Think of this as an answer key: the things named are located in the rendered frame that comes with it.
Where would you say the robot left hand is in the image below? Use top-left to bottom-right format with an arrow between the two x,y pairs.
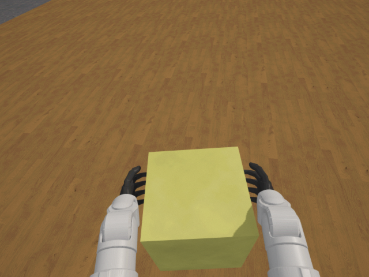
120,166 -> 146,205

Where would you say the robot right hand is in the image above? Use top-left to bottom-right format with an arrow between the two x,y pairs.
244,162 -> 274,203

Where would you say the robot left forearm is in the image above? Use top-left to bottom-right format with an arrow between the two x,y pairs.
90,194 -> 140,277

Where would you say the carton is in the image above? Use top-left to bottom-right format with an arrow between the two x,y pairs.
140,147 -> 259,271

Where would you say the robot right forearm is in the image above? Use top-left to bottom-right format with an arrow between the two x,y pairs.
257,189 -> 320,277

